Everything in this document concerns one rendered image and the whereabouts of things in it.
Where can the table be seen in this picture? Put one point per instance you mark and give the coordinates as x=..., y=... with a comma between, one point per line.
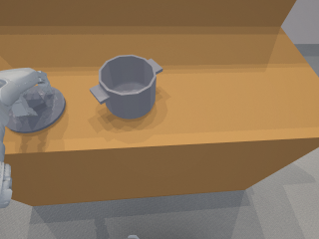
x=235, y=101

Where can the robot left upper arm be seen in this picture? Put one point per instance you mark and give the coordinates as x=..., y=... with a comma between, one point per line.
x=5, y=184

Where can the robot left forearm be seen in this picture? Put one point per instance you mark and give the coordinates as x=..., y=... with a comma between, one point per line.
x=9, y=94

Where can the robot left hand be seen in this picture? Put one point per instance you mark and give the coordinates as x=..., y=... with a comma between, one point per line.
x=24, y=79

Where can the pot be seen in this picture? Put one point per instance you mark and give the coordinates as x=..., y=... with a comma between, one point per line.
x=127, y=85

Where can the knob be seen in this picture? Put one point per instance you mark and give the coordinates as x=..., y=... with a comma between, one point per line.
x=35, y=101

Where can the lid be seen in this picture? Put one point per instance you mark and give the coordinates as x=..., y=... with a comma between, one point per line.
x=55, y=106

